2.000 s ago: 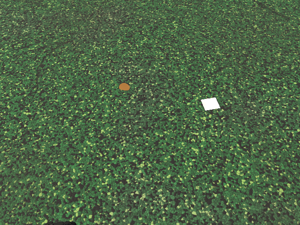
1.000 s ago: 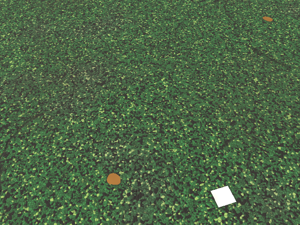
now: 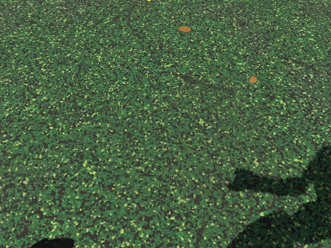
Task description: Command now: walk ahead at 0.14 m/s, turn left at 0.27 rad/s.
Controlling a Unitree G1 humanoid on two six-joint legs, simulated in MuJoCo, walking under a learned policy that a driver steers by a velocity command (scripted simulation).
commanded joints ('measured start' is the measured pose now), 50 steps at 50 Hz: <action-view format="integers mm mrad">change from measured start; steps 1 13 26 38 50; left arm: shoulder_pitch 93 -8 -11 -11 -21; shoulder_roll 119 144 154 120 153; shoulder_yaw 46 56 74 60 65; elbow -38 -29 6 5 -25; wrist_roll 6 22 6 -5 24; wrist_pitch -13 17 45 21 7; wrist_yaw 7 26 42 18 7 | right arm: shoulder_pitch -87 -61 -110 -120 -64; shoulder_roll -167 -86 -228 -220 -249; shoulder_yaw -36 -29 -64 -64 -95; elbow -83 -172 -267 -311 -312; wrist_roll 15 -10 -34 -19 -7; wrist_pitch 2 97 43 74 84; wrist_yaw -16 -28 -10 -41 -31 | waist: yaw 110 65 70 61 37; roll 137 -133 146 181 -107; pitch -122 -127 -106 -121 -80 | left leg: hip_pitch -29 -294 62 18 -402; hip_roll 177 87 296 208 -25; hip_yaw -198 17 -345 -407 -140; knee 42 574 -55 -34 786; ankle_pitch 375 -146 315 200 -291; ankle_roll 112 -104 225 213 -73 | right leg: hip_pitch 261 247 -236 -24 325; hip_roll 18 -262 -27 42 -300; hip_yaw -23 -16 5 28 251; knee -190 -289 571 192 -262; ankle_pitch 169 250 -350 -214 246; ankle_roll -40 -252 20 60 -249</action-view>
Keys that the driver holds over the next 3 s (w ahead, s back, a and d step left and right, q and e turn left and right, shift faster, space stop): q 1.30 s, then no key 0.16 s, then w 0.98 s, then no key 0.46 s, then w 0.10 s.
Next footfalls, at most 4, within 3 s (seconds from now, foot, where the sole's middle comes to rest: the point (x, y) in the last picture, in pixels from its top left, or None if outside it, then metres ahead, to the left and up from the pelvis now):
0.04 right None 0.14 -0.12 -0.78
0.42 left None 0.07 0.13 -0.78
0.92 right None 0.16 -0.07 -0.78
1.34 left None -0.03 0.13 -0.78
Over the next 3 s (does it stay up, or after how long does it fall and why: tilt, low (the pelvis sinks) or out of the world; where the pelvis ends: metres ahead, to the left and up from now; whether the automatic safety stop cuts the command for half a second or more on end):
stays up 0.40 0.43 -0.01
